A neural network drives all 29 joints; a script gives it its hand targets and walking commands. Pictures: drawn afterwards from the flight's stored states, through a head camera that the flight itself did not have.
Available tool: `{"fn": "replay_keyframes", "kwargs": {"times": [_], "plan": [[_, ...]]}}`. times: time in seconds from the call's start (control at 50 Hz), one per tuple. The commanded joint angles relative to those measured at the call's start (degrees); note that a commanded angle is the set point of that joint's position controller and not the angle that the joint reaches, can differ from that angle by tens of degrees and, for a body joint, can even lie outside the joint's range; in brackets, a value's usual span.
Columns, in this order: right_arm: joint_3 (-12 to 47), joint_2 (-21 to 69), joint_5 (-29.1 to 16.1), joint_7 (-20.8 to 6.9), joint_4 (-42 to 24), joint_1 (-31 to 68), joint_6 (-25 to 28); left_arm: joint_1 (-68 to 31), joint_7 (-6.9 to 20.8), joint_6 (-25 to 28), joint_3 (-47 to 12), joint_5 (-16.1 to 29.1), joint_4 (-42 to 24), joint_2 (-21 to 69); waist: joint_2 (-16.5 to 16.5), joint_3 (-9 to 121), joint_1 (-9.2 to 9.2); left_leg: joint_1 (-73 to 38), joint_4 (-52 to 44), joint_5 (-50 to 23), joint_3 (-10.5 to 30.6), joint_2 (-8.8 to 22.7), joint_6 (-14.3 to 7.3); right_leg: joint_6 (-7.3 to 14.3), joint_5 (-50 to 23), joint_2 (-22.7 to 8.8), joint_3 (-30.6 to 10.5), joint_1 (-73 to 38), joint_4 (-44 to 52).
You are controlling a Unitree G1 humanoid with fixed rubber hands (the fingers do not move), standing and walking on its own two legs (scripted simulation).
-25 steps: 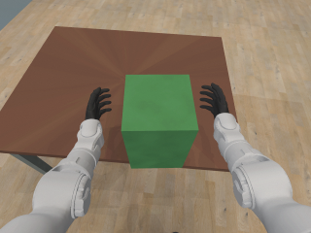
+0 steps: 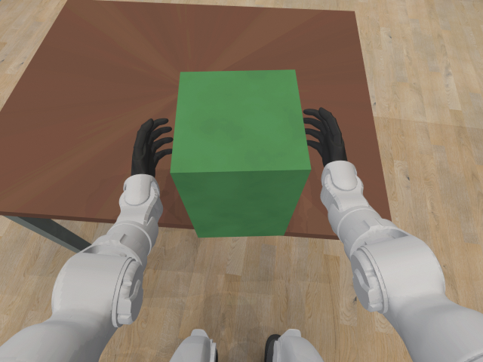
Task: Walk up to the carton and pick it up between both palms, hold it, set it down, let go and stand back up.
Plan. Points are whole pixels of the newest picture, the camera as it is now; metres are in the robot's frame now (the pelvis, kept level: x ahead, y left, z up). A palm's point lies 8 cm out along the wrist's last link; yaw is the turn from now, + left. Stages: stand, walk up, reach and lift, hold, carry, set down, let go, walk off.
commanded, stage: reach and lift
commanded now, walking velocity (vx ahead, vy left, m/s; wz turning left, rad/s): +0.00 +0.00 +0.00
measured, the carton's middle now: (239, 165) +0.44 +0.03 +0.00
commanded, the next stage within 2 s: none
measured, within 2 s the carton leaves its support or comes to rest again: neither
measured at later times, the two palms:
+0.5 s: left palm (154, 171) +0.40 +0.17 +0.02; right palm (312, 162) +0.43 -0.09 +0.03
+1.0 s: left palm (152, 177) +0.39 +0.17 +0.02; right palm (311, 166) +0.42 -0.09 +0.03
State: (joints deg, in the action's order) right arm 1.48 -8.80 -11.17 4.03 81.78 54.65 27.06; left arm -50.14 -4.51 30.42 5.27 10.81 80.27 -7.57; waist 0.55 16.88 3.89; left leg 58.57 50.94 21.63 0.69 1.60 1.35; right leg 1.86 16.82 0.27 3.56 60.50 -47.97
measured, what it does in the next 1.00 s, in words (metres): stands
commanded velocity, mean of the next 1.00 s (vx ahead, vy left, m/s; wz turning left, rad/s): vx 0.00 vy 0.00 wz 0.00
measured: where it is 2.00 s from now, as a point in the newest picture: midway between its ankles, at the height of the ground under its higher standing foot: outside the picture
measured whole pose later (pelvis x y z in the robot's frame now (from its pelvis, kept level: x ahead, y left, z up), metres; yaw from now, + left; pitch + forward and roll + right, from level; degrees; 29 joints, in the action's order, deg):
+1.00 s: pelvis +0.03 +0.00 +0.04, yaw +2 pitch +21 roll -2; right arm -37.2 5.2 29.7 6.6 71.2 42.7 33.9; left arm -38.7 -8.2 32.0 31.3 -22.0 66.9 4.4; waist 0.5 7.2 2.6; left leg 38.7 34.4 16.5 0.0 2.5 0.6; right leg 1.6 11.6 0.9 5.1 38.3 -29.1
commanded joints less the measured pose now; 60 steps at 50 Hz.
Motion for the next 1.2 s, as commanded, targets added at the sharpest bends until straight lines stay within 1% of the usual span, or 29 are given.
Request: {"fn": "replay_keyframes", "kwargs": {"times": [0.0,0.04,0.08,0.12,0.14,0.16,0.2,0.22,0.24,0.26,0.28,0.32,0.36,0.4,0.44,0.46,0.48,0.62,0.66,0.68,0.78,0.8,0.82,0.86,0.9,0.98,1.06,1.12,1.18], "plan": [[-1.61,-2.0,2.63,1.57,-6.84,23.47,2.74,-19.75,0.07,1.67,4.61,-3.86,-5.26,-6.04,-5.24,37.88,-0.16,-4.9,-3.81,-22.81,-5.09,-3.03,1.26,-3.45,-21.64,0.14,-4.86,-41.34,0.69],[-3.72,-0.72,4.21,1.19,-4.28,22.54,2.38,-20.99,-0.43,1.81,5.21,-5.53,-5.57,-4.36,-2.61,33.45,0.27,-6.94,-5.47,-21.06,-4.82,-2.47,1.73,-2.33,-16.43,0.4,-4.19,-38.66,1.82],[-6.16,0.55,6.6,1.14,-4.55,23.23,2.22,-22.37,-1.21,2.01,6.07,-6.16,-6.24,-3.12,-3.02,32.77,0.08,-9.33,-5.7,-19.26,-4.88,-2.2,1.46,-1.99,-11.12,0.57,-3.65,-34.56,3.16],[-7.19,3.13,8.54,1.31,-5.99,23.76,1.62,-23.05,-1.82,2.33,7.22,-6.84,-7.03,-2.66,-3.84,32.71,0.29,-8.27,-5.61,-18.65,-5.24,-2.41,0.78,-2.21,-11.02,0.24,-3.98,-35.59,3.65],[-8.7,3.83,9.9,1.44,-8.15,24.94,1.91,-24.92,-2.13,2.97,6.85,-7.08,-10.2,-1.71,-2.67,36.4,-0.13,-8.5,-5.63,-19.58,-5.11,-2.3,1.28,-2.18,-12.43,0.42,-3.53,-35.83,2.98],[-9.67,4.62,11.2,1.17,-8.07,25.77,1.76,-25.15,-2.36,2.89,6.67,-7.74,-9.3,0.28,-2.0,35.85,0.08,-10.16,-5.97,-20.45,-4.71,-1.99,1.59,-1.83,-11.91,0.74,-2.82,-35.25,3.45],[-11.58,7.11,14.91,1.51,-10.56,25.0,1.68,-24.08,-2.44,2.78,8.83,-10.61,-9.89,1.97,-2.67,37.34,0.17,-11.43,-5.53,-22.01,-5.21,-2.15,1.64,-1.97,-14.84,0.76,-2.94,-37.38,3.75],[-13.47,8.56,17.32,1.52,-8.94,24.42,1.34,-23.21,-2.11,2.08,9.67,-12.8,-8.14,4.26,-1.98,34.77,-0.21,-12.3,-5.99,-22.09,-5.0,-2.17,1.67,-1.62,-14.88,0.7,-2.74,-37.59,4.48],[-14.61,10.79,19.14,1.27,-9.14,23.88,1.05,-23.59,-1.82,1.79,10.93,-14.82,-8.71,5.61,-0.86,33.23,0.7,-12.87,-7.06,-21.27,-5.08,-2.29,1.63,-1.4,-13.09,0.35,-2.69,-37.76,5.27],[-17.07,10.94,21.9,1.13,-6.89,22.01,0.75,-23.26,-1.99,1.12,12.05,-17.62,-8.79,6.68,0.2,30.83,0.26,-14.84,-8.13,-21.09,-5.29,-1.94,2.07,-0.9,-11.83,0.73,-2.16,-37.46,6.31],[-18.02,15.39,24.27,0.79,-6.97,22.32,0.77,-23.32,-1.66,0.78,12.8,-19.61,-10.06,10.78,-0.07,30.49,0.32,-16.72,-8.47,-22.32,-5.13,-1.73,1.9,-0.85,-11.57,0.97,-1.67,-36.3,7.15],[-19.87,29.29,32.32,-1.75,-7.29,21.62,1.92,-24.9,0.73,0.95,10.35,-24.6,-12.14,24.37,2.51,31.07,-0.85,-21.25,-8.95,-25.57,-5.06,-1.77,3.01,-0.19,-13.73,1.27,0.02,-35.09,8.98],[-21.96,38.26,40.33,-5.15,-7.04,20.55,3.07,-24.73,3.01,2.0,8.76,-29.51,-8.58,34.35,3.69,30.83,-1.62,-26.37,-9.51,-27.25,-5.01,-1.3,3.73,1.06,-15.11,1.94,1.55,-33.92,10.94],[-23.04,40.29,43.61,-6.63,-6.99,18.59,4.16,-21.7,3.1,2.69,8.39,-32.32,-7.18,37.67,4.82,30.38,-1.39,-29.31,-9.86,-29.22,-4.8,-0.96,4.34,1.96,-15.63,2.42,2.23,-34.37,12.02],[-23.84,39.51,45.33,-7.11,-3.26,14.03,4.41,-18.38,2.56,2.74,9.85,-34.58,-7.86,37.35,5.29,25.9,-1.06,-31.92,-11.09,-33.28,-4.35,-0.53,4.62,2.21,-16.78,2.64,2.59,-35.21,13.16],[-24.28,39.5,46.02,-7.15,-3.81,14.02,5.03,-16.67,2.41,2.57,9.92,-35.03,-7.81,37.82,5.05,26.03,-0.88,-32.13,-11.64,-34.51,-4.49,-0.56,4.56,1.96,-17.96,2.73,2.8,-35.52,14.02],[-23.94,40.24,46.47,-7.09,-4.23,13.34,5.51,-15.32,2.47,2.67,10.28,-35.25,-7.21,37.5,3.24,25.41,-1.04,-31.59,-11.86,-35.68,-4.39,-0.55,4.03,1.44,-20.33,2.62,2.61,-37.06,14.0],[-23.38,43.25,48.76,-6.19,-4.7,9.62,6.82,-12.76,2.79,3.87,14.17,-36.48,-9.24,34.5,-2.97,22.15,-0.81,-21.65,-17.02,-27.86,-5.63,-1.43,0.77,-0.94,-26.52,0.51,0.2,-50.06,13.96],[-22.63,43.36,48.21,-6.32,-5.18,9.28,7.23,-12.26,2.86,4.19,14.67,-37.01,-10.38,34.56,-2.24,23.23,0.21,-20.51,-17.75,-27.24,-6.05,-1.48,0.64,-0.82,-27.39,0.08,-0.13,-51.77,13.81],[-22.96,43.4,48.5,-6.1,-5.62,9.7,7.8,-12.71,2.71,4.41,13.42,-36.23,-10.84,35.39,-2.1,23.71,-0.65,-21.4,-17.38,-28.67,-5.68,-1.22,1.18,-0.78,-28.23,0.51,0.31,-51.26,13.77],[-23.76,42.8,48.73,-5.61,-4.72,9.36,8.39,-11.35,2.45,3.83,13.19,-37.34,-10.99,36.47,-0.15,22.77,-0.49,-23.55,-16.96,-31.3,-5.68,-1.12,1.81,0.0,-27.22,0.91,0.88,-49.38,15.01],[-23.8,42.75,48.51,-5.77,-5.65,9.88,8.73,-12.02,2.26,3.96,12.87,-37.26,-12.11,36.9,0.95,24.12,0.19,-24.35,-16.71,-32.23,-5.82,-1.04,2.23,0.19,-27.08,0.89,0.95,-48.6,15.06],[-24.02,43.24,48.51,-5.7,-4.06,8.55,8.36,-11.15,2.25,3.63,13.08,-37.93,-11.48,36.92,0.83,22.42,-0.46,-25.22,-16.99,-31.54,-5.6,-1.04,2.15,0.3,-26.01,0.82,0.82,-48.19,15.75],[-24.03,43.5,48.44,-5.81,-6.35,10.43,8.92,-11.08,2.31,3.5,11.75,-37.79,-11.71,37.53,1.4,24.02,-0.44,-26.35,-17.16,-32.44,-5.21,-1.0,2.29,0.39,-25.81,1.06,1.41,-46.89,16.3],[-23.8,43.22,48.1,-5.89,-4.81,8.91,8.55,-10.04,2.08,3.17,12.59,-38.65,-12.3,37.55,1.19,22.05,0.08,-27.71,-17.22,-33.53,-5.12,-0.93,2.19,0.8,-24.68,1.2,1.41,-46.34,16.91],[-23.5,44.4,48.92,-5.44,-5.44,8.84,8.32,-10.54,2.83,3.04,13.39,-38.16,-12.07,37.38,-1.37,21.98,-0.43,-23.5,-18.81,-27.71,-5.74,-1.34,0.9,-0.2,-24.05,0.21,0.56,-49.62,16.73],[-22.64,46.04,49.01,-5.16,-5.94,7.59,8.04,-10.01,3.33,3.23,15.65,-39.11,-11.86,35.38,-2.27,20.79,0.68,-18.97,-20.84,-24.07,-6.46,-1.76,-0.26,-1.06,-27.17,-0.93,-0.43,-55.24,15.88],[-22.95,46.16,49.01,-5.07,-5.47,7.31,8.29,-9.98,3.13,3.11,14.63,-39.0,-12.38,36.63,-0.95,21.24,0.1,-21.11,-19.76,-27.91,-6.08,-1.38,0.66,-0.54,-28.15,-0.28,0.32,-53.45,15.91],[-22.62,46.12,49.08,-4.93,-4.84,7.36,8.1,-9.19,3.29,3.06,14.6,-38.53,-11.54,36.58,-2.34,19.49,-0.28,-20.23,-19.63,-26.33,-6.0,-1.27,0.1,-0.56,-28.19,-0.3,0.29,-53.78,15.76]]}}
